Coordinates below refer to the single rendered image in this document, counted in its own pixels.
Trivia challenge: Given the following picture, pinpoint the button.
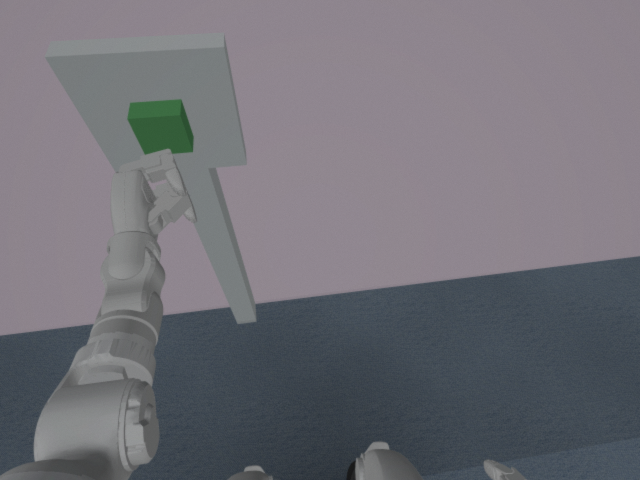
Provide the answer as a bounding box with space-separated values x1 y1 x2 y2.
127 99 194 155

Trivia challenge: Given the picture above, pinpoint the panel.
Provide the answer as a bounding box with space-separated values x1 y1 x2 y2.
45 33 257 324

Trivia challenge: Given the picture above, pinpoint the left robot hand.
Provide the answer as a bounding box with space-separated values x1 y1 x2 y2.
110 149 197 241

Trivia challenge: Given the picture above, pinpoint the robot shin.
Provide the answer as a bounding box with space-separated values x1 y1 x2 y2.
244 465 265 473
365 441 389 454

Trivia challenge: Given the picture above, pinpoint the robot left upper arm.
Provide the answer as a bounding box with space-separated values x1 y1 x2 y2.
0 378 160 480

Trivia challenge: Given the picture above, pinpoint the left robot shin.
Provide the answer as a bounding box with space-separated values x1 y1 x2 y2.
244 465 265 473

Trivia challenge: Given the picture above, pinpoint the right robot shin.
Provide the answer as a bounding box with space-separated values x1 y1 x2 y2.
365 441 389 454

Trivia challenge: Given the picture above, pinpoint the robot left forearm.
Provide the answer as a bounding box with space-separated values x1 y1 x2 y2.
34 231 165 461

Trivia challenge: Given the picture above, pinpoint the right robot hand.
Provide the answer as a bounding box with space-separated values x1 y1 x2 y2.
484 459 527 480

